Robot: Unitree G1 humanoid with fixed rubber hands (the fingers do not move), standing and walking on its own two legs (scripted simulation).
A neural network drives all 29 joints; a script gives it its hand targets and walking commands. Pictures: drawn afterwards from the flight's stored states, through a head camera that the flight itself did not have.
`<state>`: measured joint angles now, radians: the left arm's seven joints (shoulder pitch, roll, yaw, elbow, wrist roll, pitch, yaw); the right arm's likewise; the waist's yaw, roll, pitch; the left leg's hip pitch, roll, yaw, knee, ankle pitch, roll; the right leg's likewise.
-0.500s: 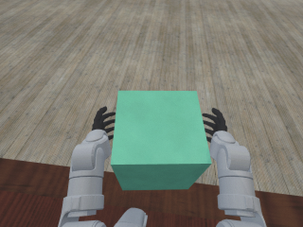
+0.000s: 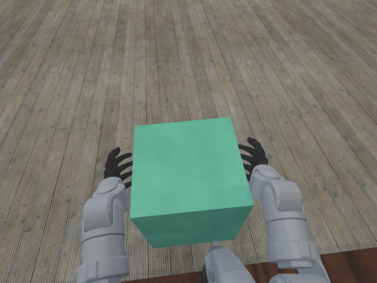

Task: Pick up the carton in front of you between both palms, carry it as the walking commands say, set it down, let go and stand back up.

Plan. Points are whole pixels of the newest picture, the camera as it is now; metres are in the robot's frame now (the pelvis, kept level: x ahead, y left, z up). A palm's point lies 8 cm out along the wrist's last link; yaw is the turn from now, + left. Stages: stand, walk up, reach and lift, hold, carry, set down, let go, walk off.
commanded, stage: carry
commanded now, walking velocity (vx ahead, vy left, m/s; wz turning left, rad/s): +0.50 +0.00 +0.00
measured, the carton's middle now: (188, 187) +0.32 -0.03 -0.02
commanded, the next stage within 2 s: none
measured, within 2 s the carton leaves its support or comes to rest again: neither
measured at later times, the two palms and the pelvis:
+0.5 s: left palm (120, 99) +0.77 +0.17 -0.11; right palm (199, 95) +0.76 -0.14 -0.12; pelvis +0.44 +0.01 -0.20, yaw -1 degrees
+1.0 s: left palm (130, 55) +1.11 +0.13 -0.13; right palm (192, 50) +1.12 -0.17 -0.13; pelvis +0.79 -0.03 -0.19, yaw +1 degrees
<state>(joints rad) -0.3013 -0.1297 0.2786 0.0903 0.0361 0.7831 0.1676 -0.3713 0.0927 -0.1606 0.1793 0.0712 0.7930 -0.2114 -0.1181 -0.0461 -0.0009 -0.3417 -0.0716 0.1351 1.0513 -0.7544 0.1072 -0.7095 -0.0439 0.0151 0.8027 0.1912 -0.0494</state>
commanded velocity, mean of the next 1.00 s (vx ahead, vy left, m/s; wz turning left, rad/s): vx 0.50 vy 0.00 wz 0.00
